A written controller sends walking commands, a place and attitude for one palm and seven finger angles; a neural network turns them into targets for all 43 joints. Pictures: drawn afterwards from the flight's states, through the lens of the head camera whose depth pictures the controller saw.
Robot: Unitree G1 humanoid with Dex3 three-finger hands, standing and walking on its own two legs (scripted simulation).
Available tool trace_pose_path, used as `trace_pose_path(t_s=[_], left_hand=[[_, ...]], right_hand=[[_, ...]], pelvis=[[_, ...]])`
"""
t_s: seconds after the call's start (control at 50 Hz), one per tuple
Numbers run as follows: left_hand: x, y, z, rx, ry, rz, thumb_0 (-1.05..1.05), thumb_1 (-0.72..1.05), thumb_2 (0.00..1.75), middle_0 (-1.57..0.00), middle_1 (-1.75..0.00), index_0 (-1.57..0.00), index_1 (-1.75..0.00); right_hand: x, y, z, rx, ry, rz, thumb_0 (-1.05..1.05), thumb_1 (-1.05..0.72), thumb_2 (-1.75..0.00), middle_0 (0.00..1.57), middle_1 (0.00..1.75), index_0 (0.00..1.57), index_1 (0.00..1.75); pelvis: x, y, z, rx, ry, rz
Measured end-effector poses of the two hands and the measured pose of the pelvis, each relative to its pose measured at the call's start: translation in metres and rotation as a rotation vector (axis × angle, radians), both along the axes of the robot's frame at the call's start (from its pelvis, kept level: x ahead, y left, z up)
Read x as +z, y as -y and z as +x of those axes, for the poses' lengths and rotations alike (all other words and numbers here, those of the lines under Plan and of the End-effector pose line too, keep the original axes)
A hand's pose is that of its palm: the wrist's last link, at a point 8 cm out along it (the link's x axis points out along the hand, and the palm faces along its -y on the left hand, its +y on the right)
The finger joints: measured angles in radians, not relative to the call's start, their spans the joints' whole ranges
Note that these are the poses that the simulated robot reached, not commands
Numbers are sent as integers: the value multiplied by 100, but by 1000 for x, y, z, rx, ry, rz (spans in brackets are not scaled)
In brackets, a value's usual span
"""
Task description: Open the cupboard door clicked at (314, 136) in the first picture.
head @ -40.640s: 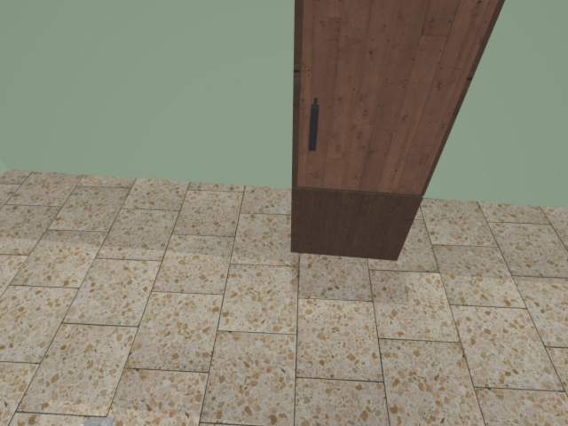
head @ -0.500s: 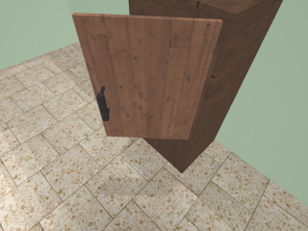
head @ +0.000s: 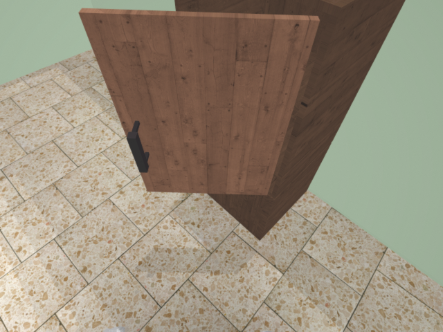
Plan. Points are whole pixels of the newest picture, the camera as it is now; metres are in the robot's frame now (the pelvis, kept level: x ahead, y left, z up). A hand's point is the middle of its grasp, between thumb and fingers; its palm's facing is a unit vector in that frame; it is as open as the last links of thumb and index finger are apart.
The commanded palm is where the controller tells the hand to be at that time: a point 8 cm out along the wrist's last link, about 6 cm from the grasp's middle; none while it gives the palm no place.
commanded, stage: come to a stop and stand still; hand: left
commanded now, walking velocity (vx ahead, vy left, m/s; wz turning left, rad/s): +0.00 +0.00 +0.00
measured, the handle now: (140, 147) +0.54 +0.25 -0.07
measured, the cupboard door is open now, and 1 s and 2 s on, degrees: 43 43 43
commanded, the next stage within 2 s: look again from close up in 1.20 s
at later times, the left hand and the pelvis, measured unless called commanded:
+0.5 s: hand out of the picture +0.00 +0.22 -0.15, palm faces -0.01 -0.96 -0.27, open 7.4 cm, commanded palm none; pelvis +0.01 +0.02 +0.01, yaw -1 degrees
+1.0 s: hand out of the picture +0.08 +0.17 -0.15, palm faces -0.01 -0.97 -0.24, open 7.4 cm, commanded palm none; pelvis +0.03 -0.01 +0.01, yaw +0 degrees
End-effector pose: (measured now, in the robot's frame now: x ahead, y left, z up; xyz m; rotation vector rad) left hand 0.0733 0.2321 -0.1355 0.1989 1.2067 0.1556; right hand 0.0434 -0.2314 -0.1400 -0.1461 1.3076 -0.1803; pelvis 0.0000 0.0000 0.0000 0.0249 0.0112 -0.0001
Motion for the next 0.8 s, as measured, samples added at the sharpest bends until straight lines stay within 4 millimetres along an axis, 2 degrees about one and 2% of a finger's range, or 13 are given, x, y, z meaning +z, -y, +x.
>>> trace_pose_path(t_s=[0.08,0.26,0.36,0.44,0.52,0.62,0.8], left_hand=[[-7,-8,-7,-1,7,-13,1,91,90,-20,-30,-20,-30],[12,-32,-42,-7,-50,21,1,90,90,-20,-30,-20,-30],[19,-38,-65,9,-127,46,1,90,90,-20,-30,-20,-30],[21,-36,-73,19,-174,47,1,90,90,-20,-30,-20,-30],[20,-29,-69,21,-190,37,1,90,90,-20,-30,-20,-30],[17,-15,-51,11,-170,17,1,90,90,-20,-30,-20,-30],[15,1,-12,-9,-102,8,1,92,90,-20,-30,-20,-30]], right_hand=[[5,-4,6,6,86,-28,1,-91,-90,20,29,20,30],[3,-31,10,47,158,36,0,-92,-90,20,29,20,30],[1,-29,3,51,117,47,0,-93,-90,20,30,20,30],[-1,-25,-7,53,58,50,0,-92,-90,20,30,20,30],[-2,-21,-18,50,-4,50,0,-92,-90,20,30,20,30],[-3,-17,-26,41,-58,50,1,-91,-90,20,29,20,30],[-2,-11,-24,23,-81,56,1,-91,-90,20,29,20,30]], pelvis=[[-5,-12,-5,-3,23,-17],[2,-28,-6,-21,39,-10],[6,-28,-3,-24,24,-5],[9,-25,2,-20,17,-5],[10,-20,8,-16,16,-5],[11,-14,15,-11,19,-6],[12,0,26,-8,22,-7]])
